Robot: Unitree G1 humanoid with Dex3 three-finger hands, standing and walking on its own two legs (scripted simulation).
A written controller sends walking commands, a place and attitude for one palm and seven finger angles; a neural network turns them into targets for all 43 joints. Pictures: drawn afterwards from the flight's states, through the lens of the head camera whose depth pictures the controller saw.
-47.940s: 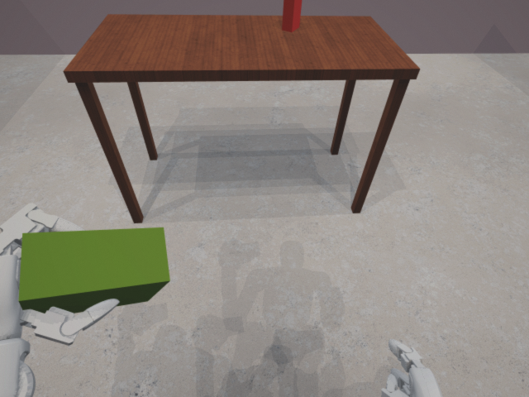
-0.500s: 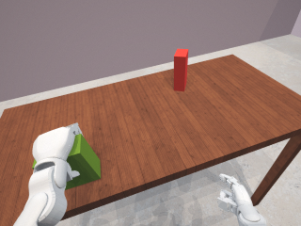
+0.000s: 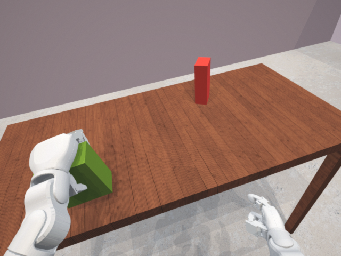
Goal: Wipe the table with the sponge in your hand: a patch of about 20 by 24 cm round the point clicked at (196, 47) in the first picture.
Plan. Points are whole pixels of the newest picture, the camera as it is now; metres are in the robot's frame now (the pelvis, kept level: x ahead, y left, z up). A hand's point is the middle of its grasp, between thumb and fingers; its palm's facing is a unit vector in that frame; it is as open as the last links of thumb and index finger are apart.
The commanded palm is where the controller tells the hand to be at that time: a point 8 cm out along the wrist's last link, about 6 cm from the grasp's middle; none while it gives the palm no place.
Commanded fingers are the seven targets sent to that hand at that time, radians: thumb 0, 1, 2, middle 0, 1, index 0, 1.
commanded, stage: lift the sponge slowly off the table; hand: left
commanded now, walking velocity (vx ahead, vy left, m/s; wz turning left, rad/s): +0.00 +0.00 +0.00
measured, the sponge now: (82, 181) +0.24 +0.26 +0.08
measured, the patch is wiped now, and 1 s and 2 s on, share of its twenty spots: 1.00 1.00 1.00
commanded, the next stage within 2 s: bring the sponge back beside the body in 1.14 s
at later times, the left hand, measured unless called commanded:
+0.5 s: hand (61, 156) +0.24 +0.27 +0.17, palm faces +0.19 -0.12 -0.97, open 10.2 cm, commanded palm +0.20 +0.27 +0.24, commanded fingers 0.00 0.10 1.30 -1.20 -1.60 -1.20 -1.60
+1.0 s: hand (60, 137) +0.26 +0.27 +0.21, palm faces +0.28 -0.17 -0.95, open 10.2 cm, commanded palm +0.21 +0.27 +0.28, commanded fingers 0.00 0.10 1.30 -1.20 -1.60 -1.20 -1.60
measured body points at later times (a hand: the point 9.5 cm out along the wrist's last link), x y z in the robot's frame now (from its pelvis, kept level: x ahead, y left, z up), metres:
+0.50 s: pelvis -0.02 +0.00 +0.00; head -0.05 -0.06 +0.44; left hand +0.23 +0.28 +0.22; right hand +0.25 -0.20 -0.07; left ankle -0.02 +0.11 -0.74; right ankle +0.02 -0.07 -0.74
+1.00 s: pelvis -0.02 +0.01 +0.00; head -0.05 -0.04 +0.44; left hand +0.24 +0.27 +0.26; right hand +0.25 -0.17 -0.06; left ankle -0.02 +0.11 -0.74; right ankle +0.02 -0.07 -0.74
